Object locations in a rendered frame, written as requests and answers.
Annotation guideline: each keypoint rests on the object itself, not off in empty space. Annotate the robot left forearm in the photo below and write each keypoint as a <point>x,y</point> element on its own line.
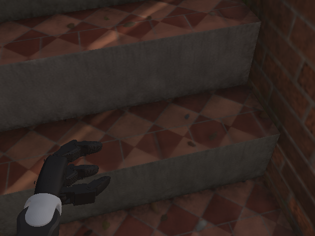
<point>40,216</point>

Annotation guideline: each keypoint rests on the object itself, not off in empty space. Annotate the left robot hand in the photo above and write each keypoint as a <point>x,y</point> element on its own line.
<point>56,176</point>

